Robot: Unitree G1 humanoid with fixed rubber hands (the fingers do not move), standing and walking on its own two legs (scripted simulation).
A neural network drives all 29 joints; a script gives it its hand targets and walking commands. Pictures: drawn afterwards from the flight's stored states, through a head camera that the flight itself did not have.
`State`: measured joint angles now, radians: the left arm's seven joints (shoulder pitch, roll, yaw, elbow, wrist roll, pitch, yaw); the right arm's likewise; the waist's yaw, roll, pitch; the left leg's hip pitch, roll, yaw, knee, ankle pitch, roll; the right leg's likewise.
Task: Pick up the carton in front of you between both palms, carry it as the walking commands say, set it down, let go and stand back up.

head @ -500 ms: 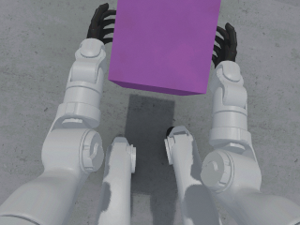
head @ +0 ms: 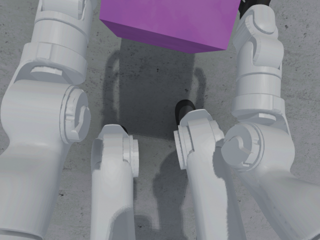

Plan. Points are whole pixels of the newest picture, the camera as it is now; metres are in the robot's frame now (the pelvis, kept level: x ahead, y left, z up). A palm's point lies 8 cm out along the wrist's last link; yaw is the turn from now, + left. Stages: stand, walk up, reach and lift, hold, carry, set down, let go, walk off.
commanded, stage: set down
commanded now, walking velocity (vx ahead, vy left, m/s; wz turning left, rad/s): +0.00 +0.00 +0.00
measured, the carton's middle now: out of the picture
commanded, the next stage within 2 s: none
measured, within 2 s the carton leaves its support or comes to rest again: rests again in 0.82 s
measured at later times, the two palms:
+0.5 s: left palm out of the picture +0.59 +0.05 -0.21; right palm (249, 6) +0.49 -0.24 -0.19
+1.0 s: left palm out of the picture +0.59 +0.04 -0.22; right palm (252, 7) +0.49 -0.25 -0.21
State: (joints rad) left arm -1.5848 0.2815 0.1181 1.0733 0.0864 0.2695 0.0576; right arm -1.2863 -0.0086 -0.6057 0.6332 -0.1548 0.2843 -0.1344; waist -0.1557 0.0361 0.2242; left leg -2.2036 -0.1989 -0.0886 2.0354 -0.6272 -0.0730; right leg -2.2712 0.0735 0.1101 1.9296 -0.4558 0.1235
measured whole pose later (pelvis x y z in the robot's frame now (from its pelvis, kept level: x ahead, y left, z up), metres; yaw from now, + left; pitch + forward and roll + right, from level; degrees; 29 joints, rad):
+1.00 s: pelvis +0.01 +0.01 -0.03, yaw -2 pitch +41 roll -5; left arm -1.63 0.27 0.13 1.16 0.16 0.20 -0.01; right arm -1.38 -0.16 -0.66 0.93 -0.15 0.20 -0.01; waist -0.16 -0.01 0.34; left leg -2.23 -0.13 -0.06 2.20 -0.68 -0.01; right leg -2.27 0.03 0.05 2.07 -0.52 0.12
